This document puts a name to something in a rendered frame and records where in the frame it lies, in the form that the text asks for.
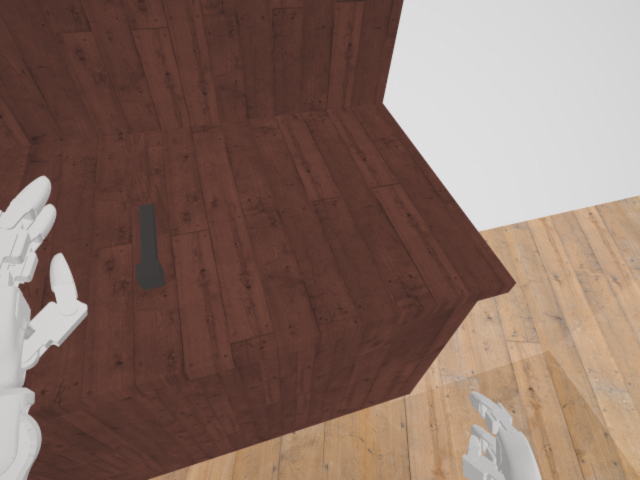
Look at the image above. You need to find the robot right hand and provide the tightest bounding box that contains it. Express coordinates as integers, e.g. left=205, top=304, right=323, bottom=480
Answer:
left=462, top=391, right=542, bottom=480

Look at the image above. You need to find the tap lever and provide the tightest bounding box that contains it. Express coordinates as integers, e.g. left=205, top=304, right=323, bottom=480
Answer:
left=136, top=203, right=165, bottom=290

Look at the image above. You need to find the left robot forearm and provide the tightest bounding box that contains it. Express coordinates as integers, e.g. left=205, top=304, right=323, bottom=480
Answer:
left=0, top=387, right=42, bottom=480

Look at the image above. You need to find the robot left hand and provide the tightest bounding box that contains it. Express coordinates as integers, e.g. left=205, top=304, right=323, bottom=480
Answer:
left=0, top=176, right=88, bottom=390

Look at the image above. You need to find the counter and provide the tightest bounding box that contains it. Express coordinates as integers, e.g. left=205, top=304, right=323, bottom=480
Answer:
left=0, top=0, right=516, bottom=480

